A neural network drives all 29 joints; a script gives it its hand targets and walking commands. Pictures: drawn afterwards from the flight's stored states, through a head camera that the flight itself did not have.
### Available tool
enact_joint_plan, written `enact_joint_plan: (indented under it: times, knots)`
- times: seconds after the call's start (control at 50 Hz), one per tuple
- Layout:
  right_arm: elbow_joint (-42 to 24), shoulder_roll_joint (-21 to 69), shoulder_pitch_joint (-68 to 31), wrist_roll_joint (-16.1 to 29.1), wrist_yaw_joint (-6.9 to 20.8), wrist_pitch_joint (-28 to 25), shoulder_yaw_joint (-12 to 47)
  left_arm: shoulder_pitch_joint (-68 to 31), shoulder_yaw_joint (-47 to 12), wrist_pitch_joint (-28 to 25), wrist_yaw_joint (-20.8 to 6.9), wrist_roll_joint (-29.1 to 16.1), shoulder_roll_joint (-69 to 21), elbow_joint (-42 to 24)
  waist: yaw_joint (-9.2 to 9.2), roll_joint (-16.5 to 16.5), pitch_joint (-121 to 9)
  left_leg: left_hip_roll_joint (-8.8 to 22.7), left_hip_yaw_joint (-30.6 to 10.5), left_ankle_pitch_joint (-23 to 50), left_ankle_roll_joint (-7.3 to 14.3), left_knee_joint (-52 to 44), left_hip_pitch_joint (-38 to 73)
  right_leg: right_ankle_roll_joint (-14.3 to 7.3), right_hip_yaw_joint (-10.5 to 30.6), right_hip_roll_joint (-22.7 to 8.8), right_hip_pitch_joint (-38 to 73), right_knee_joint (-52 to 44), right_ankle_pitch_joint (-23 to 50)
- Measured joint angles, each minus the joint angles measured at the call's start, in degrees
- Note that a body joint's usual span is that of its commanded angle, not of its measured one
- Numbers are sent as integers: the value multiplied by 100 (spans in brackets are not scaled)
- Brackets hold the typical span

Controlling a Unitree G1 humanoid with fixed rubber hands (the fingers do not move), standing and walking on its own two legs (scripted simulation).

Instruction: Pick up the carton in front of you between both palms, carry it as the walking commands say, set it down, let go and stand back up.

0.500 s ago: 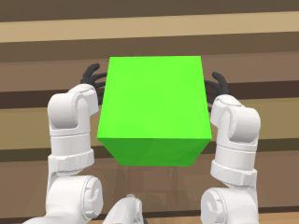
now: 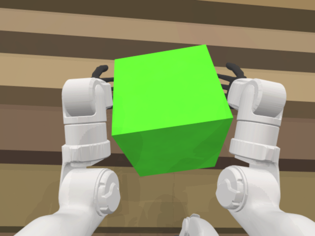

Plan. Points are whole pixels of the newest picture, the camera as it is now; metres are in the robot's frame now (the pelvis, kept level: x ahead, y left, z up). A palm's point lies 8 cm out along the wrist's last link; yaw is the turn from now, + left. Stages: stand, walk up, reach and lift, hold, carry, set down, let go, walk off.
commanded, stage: carry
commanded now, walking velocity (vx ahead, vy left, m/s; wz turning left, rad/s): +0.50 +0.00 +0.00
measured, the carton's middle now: (169, 117) +0.39 +0.03 +0.11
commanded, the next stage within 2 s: none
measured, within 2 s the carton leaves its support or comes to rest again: neither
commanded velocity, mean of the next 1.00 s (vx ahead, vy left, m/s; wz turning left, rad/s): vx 0.50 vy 0.00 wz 0.00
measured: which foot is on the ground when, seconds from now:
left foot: up 0.00-0.40, down 0.42-0.92, up 0.94-1.00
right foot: down 0.00-0.44, up 0.46-0.88, down 0.90-1.00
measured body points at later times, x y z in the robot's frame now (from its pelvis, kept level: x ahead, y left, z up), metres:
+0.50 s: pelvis +0.29 +0.08 +0.15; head +0.32 +0.07 +0.60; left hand +0.69 +0.21 +0.32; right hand +0.67 -0.09 +0.31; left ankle +0.38 +0.18 -0.49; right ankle +0.16 -0.08 -0.53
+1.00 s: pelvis +0.60 +0.06 +0.31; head +0.62 +0.09 +0.76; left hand +0.97 +0.27 +0.48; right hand +1.01 -0.03 +0.49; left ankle +0.44 +0.18 -0.31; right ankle +0.71 -0.03 -0.34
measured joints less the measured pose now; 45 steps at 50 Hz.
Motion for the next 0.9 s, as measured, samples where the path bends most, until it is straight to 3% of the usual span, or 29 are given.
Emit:
enact_joint_plan:
  times: [0.04,0.06,0.1,0.14,0.22,0.32,0.34,0.4,0.42,0.44,0.48,0.52,0.56,0.6,0.68,0.78,0.84,0.88,0.9]
  knots:
    - [-5,38,49,-177,138,-123,-208,33,-122,-214,126,-155,-25,178,386,97,325,-464,-975,-122,-130,3381,-1326,96,-18,100,395,-325,-20]
    - [-65,110,138,-273,185,-177,-309,136,-170,-316,196,-250,-53,205,509,176,445,-754,-1245,-169,-93,4697,-1857,123,-18,152,660,-604,-15]
    - [-348,332,379,-447,231,-256,-433,370,-240,-452,227,-375,-83,136,603,237,628,-1125,-1335,-226,36,6186,-2717,207,13,198,1231,-1283,77]
    - [-721,507,597,-546,257,-336,-413,500,-264,-563,240,-486,-89,-9,570,173,776,-1202,-1135,-338,137,6590,-3427,255,56,170,1774,-1946,206]
    - [-1372,547,867,-519,292,-502,-121,569,-253,-807,167,-557,-150,-398,402,46,820,-995,-651,-1255,269,6393,-4564,320,170,28,2631,-2940,322]
    - [-1680,411,1063,-387,269,-506,268,599,-261,-777,65,-459,-176,-722,220,77,484,-656,-635,-2683,396,7875,-6223,568,435,-219,3585,-3714,139]
    - [-1658,409,1085,-377,212,-483,360,624,-256,-722,37,-446,-150,-754,145,71,438,-536,-565,-2642,372,7612,-6420,628,480,-313,3870,-3977,135]
    - [-1458,421,1088,-291,72,-377,598,651,-104,-495,-97,-359,-48,-752,-218,-71,209,-313,-18,-1656,360,5215,-6139,663,522,-689,4641,-4973,469]
    - [-1319,414,1066,-243,21,-353,678,675,-31,-435,-148,-320,-15,-720,-391,-90,106,-373,147,-1509,399,4587,-5788,638,533,-806,4724,-5016,620]
    - [-1162,417,1057,-192,-36,-360,760,711,49,-396,-207,-269,15,-678,-653,-137,38,-568,293,-1922,428,4153,-5247,601,545,-969,4629,-4698,774]
    - [-856,424,958,-79,-176,-370,892,715,215,-345,-331,-128,91,-575,-1140,-133,117,-880,387,-1215,358,2905,-4053,594,885,-1128,3828,-2727,1259]
    - [-691,461,966,18,-346,-485,1028,676,292,-415,-446,46,165,-429,-1443,-281,308,-1005,430,-1538,220,2647,-3639,665,1726,-592,2602,433,945]
    - [-661,504,1103,112,-436,-521,1054,813,364,-431,-486,179,83,-451,-1574,-417,404,-1089,438,-1499,158,2148,-3123,535,1864,-69,1654,2698,787]
    - [-750,500,1168,181,-450,-500,1014,952,423,-414,-485,277,-89,-659,-1548,-405,479,-1102,411,-1348,91,1483,-2542,369,1550,143,895,3695,689]
    - [-970,473,1018,274,-451,-562,937,942,315,-444,-370,352,-162,-1068,-1380,-242,502,-1000,300,-1122,48,234,-1514,146,859,22,-207,3505,195]
    - [-951,453,695,137,-410,-425,864,559,153,-313,-358,249,60,-923,-1272,-225,161,-820,56,-1105,-118,-888,-456,-46,697,-235,-1842,4647,-935]
    - [-887,337,617,131,-329,-199,680,323,38,-166,-236,152,88,-611,-1019,-158,-6,-578,-10,-907,-187,-1915,382,-78,401,-435,-2114,3104,-624]
    - [-779,297,546,88,-275,-71,506,183,-48,-98,-93,55,115,-345,-777,-134,-128,-422,27,-621,-136,-2332,732,-189,112,-363,-1672,1592,11]
    - [-731,292,547,43,-243,-22,410,159,-92,-100,-26,2,107,-200,-602,-121,-170,-341,41,-459,-112,-2226,772,-199,18,-244,-1247,1071,-60]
